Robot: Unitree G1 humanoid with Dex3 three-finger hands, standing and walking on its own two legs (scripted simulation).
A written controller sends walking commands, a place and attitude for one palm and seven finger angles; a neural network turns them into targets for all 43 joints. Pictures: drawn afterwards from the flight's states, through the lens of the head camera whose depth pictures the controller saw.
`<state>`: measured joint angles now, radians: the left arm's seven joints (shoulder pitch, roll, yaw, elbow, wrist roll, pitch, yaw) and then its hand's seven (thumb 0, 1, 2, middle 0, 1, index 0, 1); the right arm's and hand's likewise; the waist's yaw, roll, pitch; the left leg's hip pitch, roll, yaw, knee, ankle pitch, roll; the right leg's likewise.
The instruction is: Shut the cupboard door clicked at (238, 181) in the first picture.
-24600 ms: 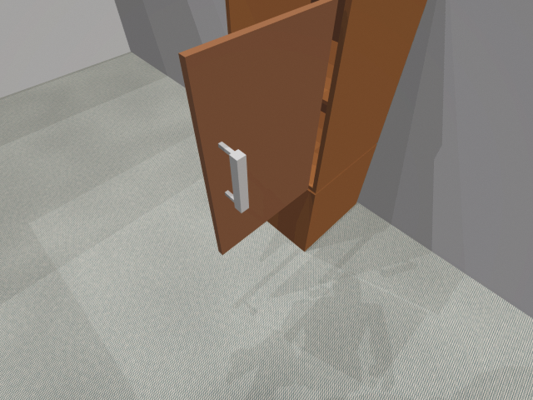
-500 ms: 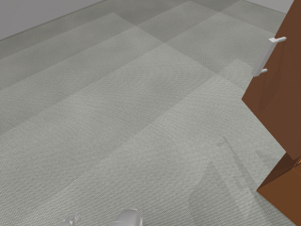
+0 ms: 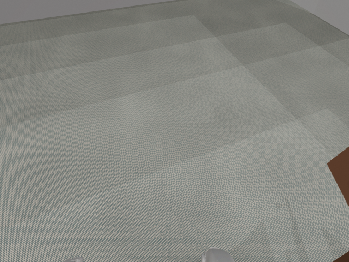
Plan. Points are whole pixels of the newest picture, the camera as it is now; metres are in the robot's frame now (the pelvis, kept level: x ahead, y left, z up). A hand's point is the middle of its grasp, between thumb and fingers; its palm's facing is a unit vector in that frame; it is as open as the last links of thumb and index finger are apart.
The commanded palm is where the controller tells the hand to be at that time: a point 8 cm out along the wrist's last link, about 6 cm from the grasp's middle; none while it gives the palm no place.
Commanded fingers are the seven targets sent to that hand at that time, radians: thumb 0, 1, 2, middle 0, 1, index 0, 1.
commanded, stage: walk to a spot facing it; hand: left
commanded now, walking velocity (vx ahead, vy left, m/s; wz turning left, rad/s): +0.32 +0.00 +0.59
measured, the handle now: out of the picture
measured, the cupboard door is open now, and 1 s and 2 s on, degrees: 68 68 68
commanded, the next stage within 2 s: turn to face it in 0.68 s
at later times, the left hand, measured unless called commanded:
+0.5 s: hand out of the picture +0.09 +0.15 -0.17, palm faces +0.39 -0.90 -0.21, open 7.3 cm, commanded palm none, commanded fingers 0.00 0.90 0.90 -0.20 -0.30 -0.20 -0.30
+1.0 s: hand (77, 189) +0.32 +0.30 -0.16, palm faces +0.50 -0.85 -0.19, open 7.4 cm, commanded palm none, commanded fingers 0.00 0.90 0.90 -0.20 -0.30 -0.20 -0.30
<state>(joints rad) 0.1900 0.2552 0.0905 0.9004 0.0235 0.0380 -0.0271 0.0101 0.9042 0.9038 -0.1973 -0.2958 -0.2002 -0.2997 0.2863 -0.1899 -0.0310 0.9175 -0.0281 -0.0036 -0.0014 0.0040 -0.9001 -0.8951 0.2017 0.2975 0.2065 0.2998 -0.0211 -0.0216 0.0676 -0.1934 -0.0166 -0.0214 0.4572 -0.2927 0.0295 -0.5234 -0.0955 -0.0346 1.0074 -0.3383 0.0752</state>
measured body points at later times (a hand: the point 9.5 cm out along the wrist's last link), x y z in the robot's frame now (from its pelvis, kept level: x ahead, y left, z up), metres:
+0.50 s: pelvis +0.16 -0.02 +0.00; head +0.21 +0.00 +0.44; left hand +0.07 +0.20 -0.15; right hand +0.36 -0.23 -0.14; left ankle +0.21 +0.12 -0.69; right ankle +0.11 -0.15 -0.74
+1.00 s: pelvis +0.32 +0.09 +0.00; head +0.34 +0.12 +0.45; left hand +0.30 +0.35 -0.15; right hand +0.47 -0.10 -0.14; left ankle +0.26 +0.12 -0.74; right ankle +0.45 -0.03 -0.69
